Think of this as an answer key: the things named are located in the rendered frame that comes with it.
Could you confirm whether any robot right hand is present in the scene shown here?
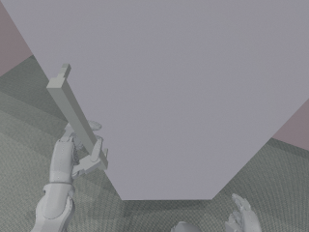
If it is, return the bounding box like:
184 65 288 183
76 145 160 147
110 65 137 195
225 193 262 232

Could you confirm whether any fridge door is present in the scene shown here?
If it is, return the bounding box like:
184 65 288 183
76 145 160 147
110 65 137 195
0 0 309 200

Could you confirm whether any handle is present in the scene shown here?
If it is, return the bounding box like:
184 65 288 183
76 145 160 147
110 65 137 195
46 63 108 170

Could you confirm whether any left robot forearm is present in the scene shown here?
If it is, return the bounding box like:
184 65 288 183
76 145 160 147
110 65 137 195
30 182 75 232

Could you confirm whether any robot right thigh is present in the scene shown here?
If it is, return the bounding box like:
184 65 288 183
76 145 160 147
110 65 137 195
171 222 202 232

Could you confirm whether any robot left hand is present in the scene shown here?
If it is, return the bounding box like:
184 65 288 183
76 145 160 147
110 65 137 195
49 120 103 184

